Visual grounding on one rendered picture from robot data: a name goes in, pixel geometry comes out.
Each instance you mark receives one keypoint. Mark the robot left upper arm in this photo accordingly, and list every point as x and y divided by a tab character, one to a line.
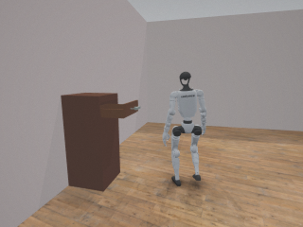
172	102

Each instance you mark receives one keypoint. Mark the left robot forearm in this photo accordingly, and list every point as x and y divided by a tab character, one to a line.
168	122

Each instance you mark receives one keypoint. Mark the robot right hand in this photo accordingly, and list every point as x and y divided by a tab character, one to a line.
203	129

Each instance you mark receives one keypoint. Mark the cabinet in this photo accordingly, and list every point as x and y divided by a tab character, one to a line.
91	141

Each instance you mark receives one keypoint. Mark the handle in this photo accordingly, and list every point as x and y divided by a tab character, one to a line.
136	108

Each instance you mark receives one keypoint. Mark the left robot thigh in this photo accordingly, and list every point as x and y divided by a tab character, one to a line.
175	138

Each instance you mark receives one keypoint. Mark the robot thigh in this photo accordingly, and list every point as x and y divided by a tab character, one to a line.
175	138
195	138

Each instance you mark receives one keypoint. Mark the robot left hand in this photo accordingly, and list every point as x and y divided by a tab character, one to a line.
165	137

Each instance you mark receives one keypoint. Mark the right robot forearm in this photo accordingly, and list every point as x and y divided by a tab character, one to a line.
203	118

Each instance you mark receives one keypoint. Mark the right robot thigh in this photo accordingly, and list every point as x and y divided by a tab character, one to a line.
195	138

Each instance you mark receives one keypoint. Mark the drawer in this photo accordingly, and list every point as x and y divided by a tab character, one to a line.
118	110

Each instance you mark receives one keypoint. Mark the robot right upper arm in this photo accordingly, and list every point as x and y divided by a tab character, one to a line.
201	99

